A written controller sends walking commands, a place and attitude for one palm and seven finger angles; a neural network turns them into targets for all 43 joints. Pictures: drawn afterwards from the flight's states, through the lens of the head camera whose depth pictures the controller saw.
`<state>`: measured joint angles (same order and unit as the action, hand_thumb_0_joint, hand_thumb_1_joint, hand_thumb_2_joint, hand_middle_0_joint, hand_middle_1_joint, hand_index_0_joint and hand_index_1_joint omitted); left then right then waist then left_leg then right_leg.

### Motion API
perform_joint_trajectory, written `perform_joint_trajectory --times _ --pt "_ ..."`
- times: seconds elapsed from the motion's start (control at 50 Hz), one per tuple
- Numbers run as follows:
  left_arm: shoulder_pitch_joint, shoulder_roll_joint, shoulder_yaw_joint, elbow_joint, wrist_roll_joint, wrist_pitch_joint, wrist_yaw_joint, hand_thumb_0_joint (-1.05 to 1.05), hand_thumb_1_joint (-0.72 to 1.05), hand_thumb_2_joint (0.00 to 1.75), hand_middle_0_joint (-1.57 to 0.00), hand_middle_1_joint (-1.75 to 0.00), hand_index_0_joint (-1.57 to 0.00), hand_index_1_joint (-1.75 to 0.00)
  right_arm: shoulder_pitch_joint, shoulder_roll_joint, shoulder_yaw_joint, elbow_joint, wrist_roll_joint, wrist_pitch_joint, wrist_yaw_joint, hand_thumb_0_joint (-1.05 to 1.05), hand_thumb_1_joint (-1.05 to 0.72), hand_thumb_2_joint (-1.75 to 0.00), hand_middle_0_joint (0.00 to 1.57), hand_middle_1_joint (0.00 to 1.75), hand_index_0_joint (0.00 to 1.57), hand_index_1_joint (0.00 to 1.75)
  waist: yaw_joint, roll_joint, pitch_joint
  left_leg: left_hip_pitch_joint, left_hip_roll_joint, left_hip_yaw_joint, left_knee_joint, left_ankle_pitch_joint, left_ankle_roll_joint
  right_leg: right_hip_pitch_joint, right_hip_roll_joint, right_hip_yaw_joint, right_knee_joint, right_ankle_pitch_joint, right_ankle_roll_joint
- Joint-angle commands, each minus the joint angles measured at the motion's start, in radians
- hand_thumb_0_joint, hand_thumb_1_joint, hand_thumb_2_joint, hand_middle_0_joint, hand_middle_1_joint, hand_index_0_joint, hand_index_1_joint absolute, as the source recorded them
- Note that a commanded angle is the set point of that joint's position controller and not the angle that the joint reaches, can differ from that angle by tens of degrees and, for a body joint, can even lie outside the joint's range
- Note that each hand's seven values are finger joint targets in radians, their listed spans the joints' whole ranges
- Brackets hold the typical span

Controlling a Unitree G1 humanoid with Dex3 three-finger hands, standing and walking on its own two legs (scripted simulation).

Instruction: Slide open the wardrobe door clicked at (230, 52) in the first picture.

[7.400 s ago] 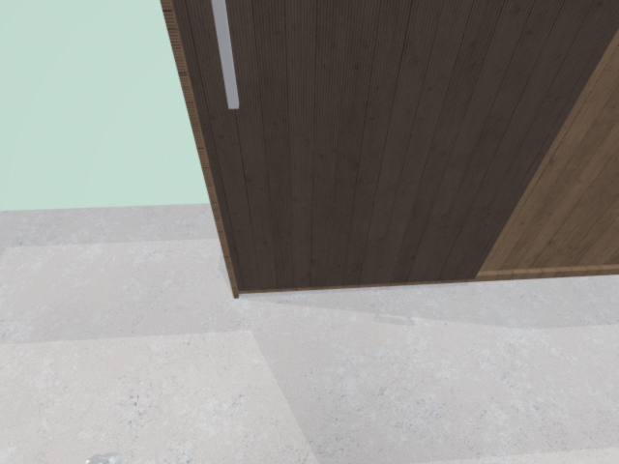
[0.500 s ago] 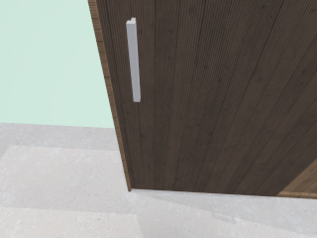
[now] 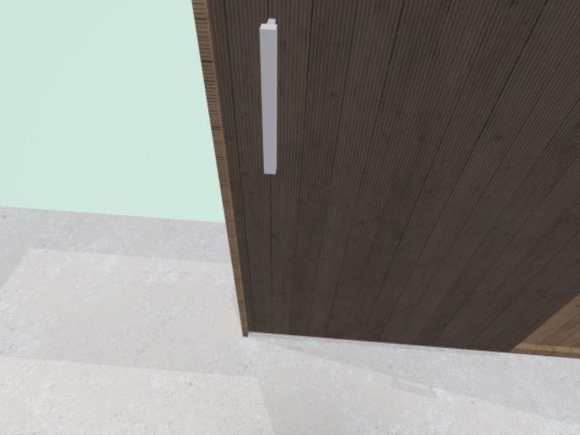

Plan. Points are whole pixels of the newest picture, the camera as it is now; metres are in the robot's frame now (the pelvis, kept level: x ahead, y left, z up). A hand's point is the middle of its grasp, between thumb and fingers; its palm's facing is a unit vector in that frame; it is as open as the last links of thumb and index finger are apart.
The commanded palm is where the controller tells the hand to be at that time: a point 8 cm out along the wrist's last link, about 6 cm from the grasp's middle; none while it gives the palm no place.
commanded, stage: come to a stop and stand still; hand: left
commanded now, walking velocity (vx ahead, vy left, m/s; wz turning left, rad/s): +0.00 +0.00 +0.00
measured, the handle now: (270, 104) +0.57 +0.07 +0.19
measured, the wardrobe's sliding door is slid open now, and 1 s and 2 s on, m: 0.00 0.00 0.00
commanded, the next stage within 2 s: look again from close up in 0.98 s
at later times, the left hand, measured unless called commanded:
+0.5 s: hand out of the picture +0.01 +0.16 -0.17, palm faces +0.02 -0.98 -0.19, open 7.4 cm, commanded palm none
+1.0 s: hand out of the picture +0.06 +0.15 -0.17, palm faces +0.00 -0.98 -0.20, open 7.4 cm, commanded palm none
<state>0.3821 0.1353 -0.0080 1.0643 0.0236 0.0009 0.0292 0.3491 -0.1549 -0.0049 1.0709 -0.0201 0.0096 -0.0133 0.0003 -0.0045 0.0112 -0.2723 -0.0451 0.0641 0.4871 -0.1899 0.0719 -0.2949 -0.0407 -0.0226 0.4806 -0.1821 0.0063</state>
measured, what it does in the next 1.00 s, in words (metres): stands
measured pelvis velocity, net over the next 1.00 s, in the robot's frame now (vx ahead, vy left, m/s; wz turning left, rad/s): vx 0.04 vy -0.02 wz -0.01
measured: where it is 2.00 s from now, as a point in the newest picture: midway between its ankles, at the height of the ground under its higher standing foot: outside the picture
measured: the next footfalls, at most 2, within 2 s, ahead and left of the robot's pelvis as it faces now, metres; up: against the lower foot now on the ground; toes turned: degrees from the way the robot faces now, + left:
none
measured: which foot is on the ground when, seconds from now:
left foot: down 0.00-1.00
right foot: down 0.00-1.00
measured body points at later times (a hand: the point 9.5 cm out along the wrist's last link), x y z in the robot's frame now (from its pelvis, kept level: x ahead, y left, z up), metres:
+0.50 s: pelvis +0.02 +0.00 +0.00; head +0.01 -0.01 +0.45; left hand +0.01 +0.21 -0.15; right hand +0.03 -0.23 -0.16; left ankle +0.05 +0.07 -0.74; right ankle +0.07 -0.14 -0.74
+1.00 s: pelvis +0.04 -0.02 +0.01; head +0.04 -0.02 +0.46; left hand +0.06 +0.21 -0.15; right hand +0.05 -0.25 -0.15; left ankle +0.05 +0.07 -0.74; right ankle +0.07 -0.14 -0.74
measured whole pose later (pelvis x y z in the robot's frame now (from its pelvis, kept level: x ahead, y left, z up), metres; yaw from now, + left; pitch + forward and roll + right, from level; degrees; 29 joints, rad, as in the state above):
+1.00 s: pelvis +0.04 -0.02 +0.01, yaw +0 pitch -2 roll +0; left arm 0.28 0.17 -0.02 1.07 0.02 -0.02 0.03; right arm 0.26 -0.17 0.00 1.11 -0.01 -0.01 -0.02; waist 0.00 0.00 0.02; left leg -0.18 -0.03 0.06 0.41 -0.21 0.04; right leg -0.21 -0.01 0.00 0.42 -0.18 0.00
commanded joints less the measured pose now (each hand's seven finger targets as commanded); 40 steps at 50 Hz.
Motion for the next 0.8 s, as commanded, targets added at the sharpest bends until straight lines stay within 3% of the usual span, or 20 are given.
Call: perform_joint_trajectory --times 0.0,0.06,0.26,0.6,0.78 --pt "0.038 0.095 0.019 -0.032 -0.003 -0.024 0.007 0.0 0.9 0.9 -0.2 -0.3 -0.2 -0.3 0.013 -0.11 -0.022 -0.043 0.005 -0.032 -0.006 0.0 -0.9 -0.9 0.2 0.3 0.2 0.3 0.0 0.024 0.077 -0.122 0.146 -0.195 -0.216 -0.303 -0.024 0.04 -0.05 0.089 -0.084 -0.17 -0.045" --pt "0.048 0.088 0.019 -0.026 0.0 -0.021 0.007 0.0 0.9 0.9 -0.2 -0.3 -0.2 -0.3 0.005 -0.113 -0.025 -0.041 0.004 -0.029 -0.006 0.0 -0.9 -0.9 0.2 0.3 0.2 0.3 0.003 0.034 0.101 -0.144 0.15 -0.206 -0.236 -0.354 -0.023 0.03 -0.041 0.085 -0.078 -0.185 -0.04" --pt "0.036 0.085 0.019 -0.032 0.001 -0.024 0.009 0.0 0.9 0.9 -0.2 -0.3 -0.2 -0.3 -0.006 -0.109 -0.026 -0.039 0.004 -0.03 -0.005 0.0 -0.9 -0.9 0.2 0.3 0.2 0.3 -0.002 0.002 0.097 -0.107 0.145 -0.199 -0.227 -0.308 -0.026 0.014 -0.043 0.103 -0.092 -0.155 -0.038" --pt "-0.008 0.122 0.017 -0.031 -0.008 -0.038 0.01 0.0 0.9 0.9 -0.2 -0.3 -0.2 -0.3 -0.018 -0.117 -0.015 -0.013 0.01 -0.044 -0.007 0.0 -0.9 -0.9 0.2 0.3 0.2 0.3 -0.006 -0.019 0.034 0.01 0.135 -0.133 -0.171 -0.054 -0.036 0.076 -0.068 0.122 -0.12 0.002 -0.043" --pt "-0.029 0.131 0.014 -0.026 -0.01 -0.037 0.011 0.0 0.9 0.9 -0.2 -0.3 -0.2 -0.3 -0.034 -0.119 -0.01 0.005 0.009 -0.043 -0.008 0.0 -0.9 -0.9 0.2 0.3 0.2 0.3 -0.003 -0.012 0.038 0.03 0.14 -0.126 -0.169 -0.01 -0.041 0.096 -0.064 0.12 -0.124 0.035 -0.043"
